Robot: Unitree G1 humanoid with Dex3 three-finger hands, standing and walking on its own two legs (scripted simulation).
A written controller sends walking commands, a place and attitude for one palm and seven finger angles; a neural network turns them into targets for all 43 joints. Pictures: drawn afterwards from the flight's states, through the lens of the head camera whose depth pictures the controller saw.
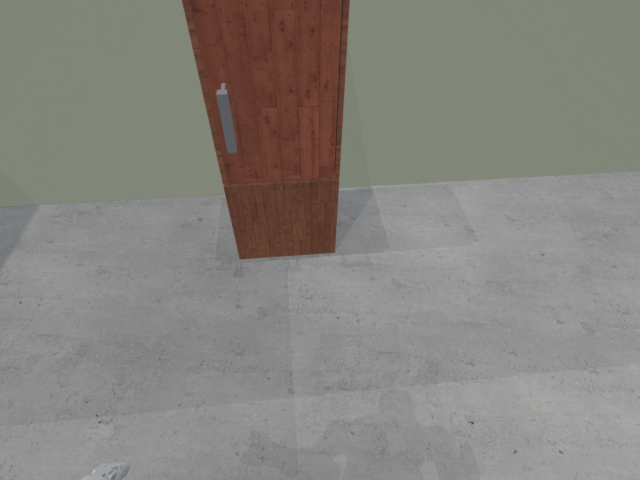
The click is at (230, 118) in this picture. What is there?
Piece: cupboard door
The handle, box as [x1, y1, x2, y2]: [216, 83, 236, 152]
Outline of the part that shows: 222,83 221,89 217,90 216,96 227,151 236,152 236,143 227,91 225,88 225,84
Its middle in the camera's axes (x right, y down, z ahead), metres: -0.26 -0.34 +1.09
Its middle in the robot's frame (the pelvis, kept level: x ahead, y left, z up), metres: +1.02 +0.31 -0.09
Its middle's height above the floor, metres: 0.68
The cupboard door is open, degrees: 0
